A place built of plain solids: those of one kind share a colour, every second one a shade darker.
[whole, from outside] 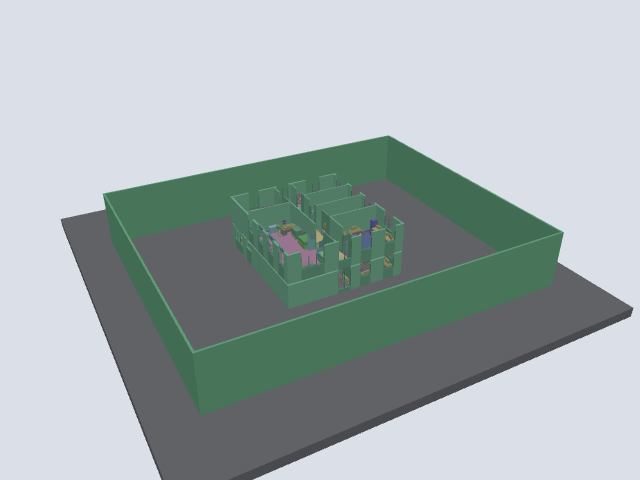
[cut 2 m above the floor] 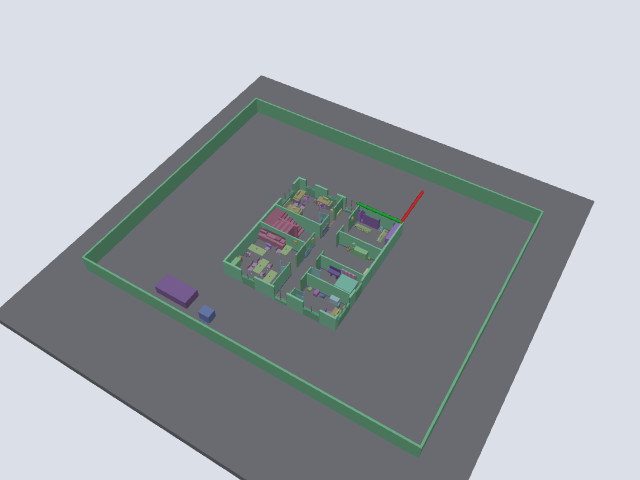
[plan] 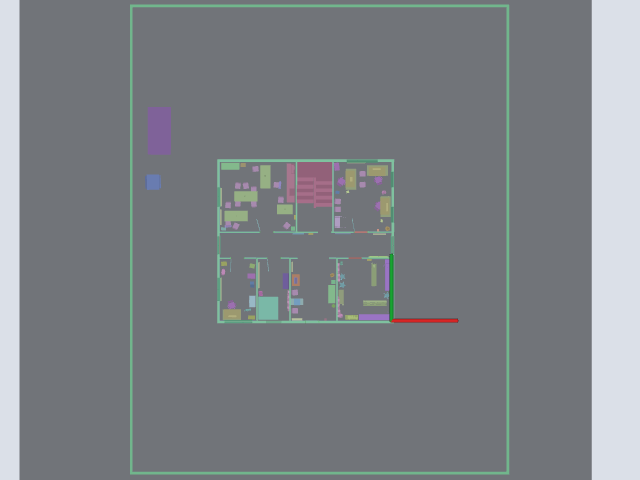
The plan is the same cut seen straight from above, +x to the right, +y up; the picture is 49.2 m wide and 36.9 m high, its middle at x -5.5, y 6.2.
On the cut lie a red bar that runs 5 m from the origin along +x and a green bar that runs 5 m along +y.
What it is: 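A works' own office and amenities block on a factory's ground, two floors round a stairwell, for the staff and hands of a middling works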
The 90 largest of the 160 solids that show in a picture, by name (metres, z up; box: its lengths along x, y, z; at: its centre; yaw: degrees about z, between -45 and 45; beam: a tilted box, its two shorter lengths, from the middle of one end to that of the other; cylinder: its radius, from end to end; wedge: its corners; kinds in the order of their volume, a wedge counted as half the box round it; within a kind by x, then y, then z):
{
 "yard_bound_1": {"box": [0.2, 36.12, 6.03], "at": [-20.01, 6.24, 2.96]},
 "yard_bound_2": {"box": [29.15, 0.2, 6.03], "at": [-5.53, -11.72, 2.96]},
 "yard_bound_3": {"box": [29.15, 0.2, 6.03], "at": [-5.53, 24.2, 2.96]},
 "yard_bound_4": {"box": [0.2, 36.12, 6.03], "at": [8.94, 6.24, 2.96]},
 "wall_1": {"box": [0.2, 1.71, 2.65], "at": [-13.3, 0.65, 1.27]},
 "wall_2": {"box": [0.2, 2.01, 3.05], "at": [-13.3, 0.8, 4.25]},
 "wall_3": {"box": [0.2, 1.81, 1.05], "at": [-13.3, 2.4, 0.47]},
 "wall_4": {"box": [0.2, 1.81, 3.05], "at": [-13.3, 3.9, 4.25]},
 "wall_5": {"box": [0.2, 1.51, 2.65], "at": [-13.3, 4.05, 1.27]},
 "wall_6": {"box": [0.2, 1.81, 3.05], "at": [-13.3, 7.7, 4.25]},
 "wall_7": {"box": [0.2, 1.96, 2.65], "at": [-13.3, 7.78, 1.27]},
 "wall_8": {"box": [0.2, 1.51, 1.15], "at": [-13.3, 9.5, 0.53]},
 "wall_9": {"box": [0.2, 2.16, 2.65], "at": [-13.3, 11.32, 1.27]},
 "wall_10": {"box": [0.2, 2.01, 3.05], "at": [-13.3, 11.4, 4.25]},
 "wall_11": {"box": [2.16, 0.2, 1.15], "at": [-11.78, -0.1, 0.53]},
 "wall_12": {"box": [3.06, 0.06, 2.65], "at": [-11.67, 6.77, 1.27]},
 "wall_13": {"box": [3.06, 0.06, 2.65], "at": [-11.67, 6.83, 1.27]},
 "wall_14": {"box": [4.1, 0.2, 3.05], "at": [-11.35, -0.1, 4.25]},
 "wall_15": {"box": [0.06, 4.8, 2.65], "at": [-10.38, 2.4, 1.27]},
 "wall_16": {"box": [6.1, 0.2, 2.65], "at": [-10.35, 12.3, 1.27]},
 "wall_17": {"box": [0.06, 4.8, 2.65], "at": [-10.32, 2.4, 1.27]},
 "wall_18": {"box": [0.06, 5.4, 3.05], "at": [-10.07, 9.5, 4.25]},
 "wall_19": {"box": [0.71, 0.2, 2.65], "at": [-10.0, -0.1, 1.27]},
 "wall_20": {"box": [0.06, 4.8, 3.05], "at": [-9.27, 2.4, 4.25]},
 "wall_21": {"box": [1.21, 0.2, 1.65], "at": [-9.05, -0.1, 0.78]},
 "wall_22": {"box": [0.56, 0.2, 3.05], "at": [-9.03, -0.1, 4.25]},
 "wall_23": {"box": [1.21, 0.2, 1.35], "at": [-8.15, -0.1, 3.4]},
 "wall_24": {"box": [0.66, 0.2, 2.65], "at": [-8.12, -0.1, 1.27]},
 "wall_25": {"box": [0.06, 4.8, 2.65], "at": [-7.83, 2.4, 1.27]},
 "wall_26": {"box": [0.06, 4.8, 2.65], "at": [-7.77, 2.4, 1.27]},
 "wall_27": {"box": [0.06, 5.4, 2.65], "at": [-7.33, 9.5, 1.27]},
 "wall_28": {"box": [0.06, 5.4, 3.05], "at": [-7.27, 9.5, 4.25]},
 "wall_29": {"box": [1.16, 0.2, 3.05], "at": [-6.97, -0.1, 4.25]},
 "wall_30": {"box": [5.46, 0.06, 3.05], "at": [-6.57, 4.77, 4.25]},
 "wall_31": {"box": [3.6, 0.2, 2.65], "at": [-6.0, -0.1, 1.27]},
 "wall_32": {"box": [2.8, 0.2, 3.02], "at": [-5.9, 12.3, 1.46]},
 "wall_33": {"box": [1.11, 0.2, 3.05], "at": [-4.65, -0.1, 4.25]},
 "wall_34": {"box": [0.06, 5.4, 3.02], "at": [-4.53, 9.5, 1.46]},
 "wall_35": {"box": [0.06, 5.4, 2.65], "at": [-4.47, 9.5, 1.27]},
 "wall_36": {"box": [0.06, 5.4, 3.05], "at": [-4.47, 9.5, 4.25]},
 "wall_37": {"box": [0.06, 4.8, 2.65], "at": [-4.23, 2.4, 1.27]},
 "wall_38": {"box": [0.06, 4.8, 2.65], "at": [-4.17, 2.4, 1.27]},
 "wall_39": {"box": [1.06, 0.2, 2.65], "at": [-3.98, 12.3, 1.27]},
 "wall_40": {"box": [1.51, 0.2, 3.05], "at": [-3.75, 12.3, 4.25]},
 "wall_41": {"box": [2.62, 0.06, 3.05], "at": [-3.25, 6.77, 4.25]},
 "wall_42": {"box": [1.16, 0.2, 3.05], "at": [-2.33, -0.1, 4.25]},
 "wall_43": {"box": [4.4, 0.2, 2.65], "at": [-2.0, -0.1, 1.27]},
 "wall_44": {"box": [2.3, 0.06, 2.65], "at": [-1.15, 4.77, 1.27]},
 "wall_45": {"box": [2.17, 0.06, 3.05], "at": [-1.08, 4.77, 4.25]},
 "wall_46": {"box": [1.71, 0.2, 3.05], "at": [-0.65, 12.3, 4.25]},
 "wall_47": {"box": [1.26, 0.2, 2.65], "at": [-0.42, 12.3, 1.27]},
 "wall_48": {"box": [0.76, 0.2, 3.05], "at": [-0.17, -0.1, 4.25]},
 "wall_49": {"box": [0.2, 1.41, 3.05], "at": [0.1, 0.5, 4.25]},
 "wall_50": {"box": [0.2, 5.0, 2.65], "at": [0.1, 2.3, 1.27]},
 "wall_51": {"box": [0.2, 2.41, 1.15], "at": [0.1, 2.4, 3.3]},
 "wall_52": {"box": [0.2, 1.21, 3.05], "at": [0.1, 4.2, 4.25]},
 "wall_53": {"box": [0.2, 0.76, 2.65], "at": [0.1, 7.17, 1.27]},
 "wall_54": {"box": [0.2, 0.76, 3.05], "at": [0.1, 7.17, 4.25]},
 "wall_55": {"box": [0.2, 1.21, 1.35], "at": [0.1, 8.15, 3.4]},
 "wall_56": {"box": [0.2, 1.51, 2.65], "at": [0.1, 9.5, 1.27]},
 "wall_57": {"box": [0.2, 1.51, 3.05], "at": [0.1, 9.5, 4.25]},
 "wall_58": {"box": [0.2, 1.21, 1.35], "at": [0.1, 10.85, 3.4]},
 "wall_59": {"box": [0.2, 0.96, 2.65], "at": [0.1, 11.93, 1.27]},
 "wall_60": {"box": [0.2, 0.96, 3.05], "at": [0.1, 11.93, 4.25]},
 "stair_1": {"box": [1.3, 0.3, 2.85], "at": [-6.64, 9.17, 1.38]},
 "stair_2": {"box": [1.3, 0.3, 2.67], "at": [-6.64, 9.45, 1.29]},
 "stair_3": {"box": [1.3, 0.3, 2.5], "at": [-6.64, 9.73, 1.2]},
 "stair_4": {"box": [1.3, 0.3, 2.33], "at": [-6.64, 10.01, 1.11]},
 "stair_5": {"box": [1.3, 0.3, 2.15], "at": [-6.64, 10.29, 1.02]},
 "stair_6": {"box": [1.3, 0.3, 1.98], "at": [-6.64, 10.57, 0.94]},
 "stair_7": {"box": [1.3, 0.3, 1.8], "at": [-6.64, 10.85, 0.85]},
 "stair_8": {"box": [0.18, 2.34, 4.12], "at": [-5.9, 9.83, 2.01]},
 "stair_9": {"box": [2.78, 1.2, 1.62], "at": [-5.9, 11.6, 0.76]},
 "stair_10": {"box": [1.3, 0.3, 0.93], "at": [-5.16, 10.03, 0.41]},
 "stair_11": {"box": [1.3, 0.3, 1.1], "at": [-5.16, 10.31, 0.5]},
 "stair_12": {"box": [1.3, 0.3, 1.27], "at": [-5.16, 10.59, 0.59]},
 "stair_13": {"box": [1.3, 0.3, 1.45], "at": [-5.16, 10.87, 0.68]},
 "raised_floor_drawing_1": {"box": [9.43, 4.93, 0.25], "at": [-4.65, 2.4, 2.85]},
 "raised_floor_gallery_1": {"box": [13.33, 2.13, 0.25], "at": [-6.6, 5.8, 2.85]},
 "raised_floor_manager_1": {"box": [4.63, 5.53, 0.25], "at": [-2.25, 9.5, 2.85]},
 "beyond_skip_1": {"box": [1.78, 3.66, 0.95], "at": [-17.85, 14.59, 0.82], "yaw": -0.1},
 "wc_cubicles_1": {"box": [1.54, 1.77, 2.08], "at": [-9.48, 0.96, 0.99]},
 "lockers_1": {"box": [2.4, 0.45, 1.85], "at": [-1.3, 0.28, 0.88]},
 "counter_1": {"box": [1.4, 0.55, 0.95], "at": [-12.39, 11.87, 0.57]},
 "counter_2": {"box": [0.55, 1.4, 0.95], "at": [-4.59, 2.04, 0.57]},
 "kitchenette_1": {"box": [0.6, 3.0, 0.68], "at": [-7.74, 10.59, 0.44]},
 "beyond_tote_tank_1": {"box": [0.94, 1.18, 1.02], "at": [-18.33, 10.65, 0.63], "yaw": 0.9},
 "plan_chest_1": {"box": [1.27, 0.85, 0.93], "at": [-4.86, 4.2, 3.39]},
 "plan_chest_small_1": {"box": [1.04, 0.75, 0.99], "at": [-6.91, 4.3, 3.42]},
 "filing_tall_1": {"box": [0.47, 0.62, 1.37], "at": [-4.17, 11.84, 3.61]}
}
